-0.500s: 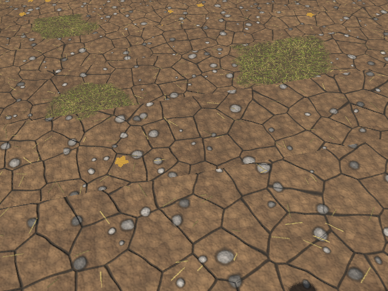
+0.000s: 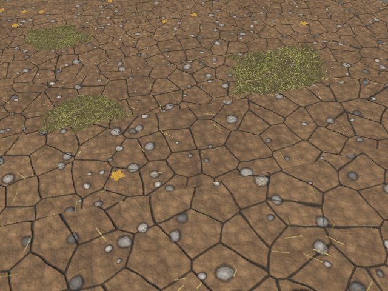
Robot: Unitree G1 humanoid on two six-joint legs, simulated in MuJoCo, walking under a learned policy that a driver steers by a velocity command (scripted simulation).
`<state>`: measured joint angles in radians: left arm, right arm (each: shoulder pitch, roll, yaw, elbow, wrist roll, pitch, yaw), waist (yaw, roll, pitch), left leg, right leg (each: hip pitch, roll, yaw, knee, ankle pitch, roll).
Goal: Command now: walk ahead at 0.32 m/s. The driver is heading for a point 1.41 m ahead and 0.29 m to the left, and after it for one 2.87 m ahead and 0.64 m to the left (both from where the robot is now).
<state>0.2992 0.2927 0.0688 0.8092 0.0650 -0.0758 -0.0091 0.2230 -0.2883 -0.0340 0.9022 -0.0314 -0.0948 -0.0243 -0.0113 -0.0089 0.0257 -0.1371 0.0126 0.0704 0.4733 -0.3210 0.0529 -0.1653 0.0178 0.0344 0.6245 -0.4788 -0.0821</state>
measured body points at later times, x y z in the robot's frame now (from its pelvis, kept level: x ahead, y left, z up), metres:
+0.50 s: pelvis +0.20 +0.01 -0.04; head +0.21 +0.00 +0.41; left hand +0.28 +0.26 -0.16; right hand +0.22 -0.25 -0.18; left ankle +0.18 +0.09 -0.74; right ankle +0.13 -0.13 -0.62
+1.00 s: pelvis +0.50 -0.04 -0.18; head +0.50 -0.04 +0.27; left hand +0.43 +0.18 -0.33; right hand +0.61 -0.26 -0.32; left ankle +0.52 +0.11 -0.80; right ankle +0.51 -0.14 -0.92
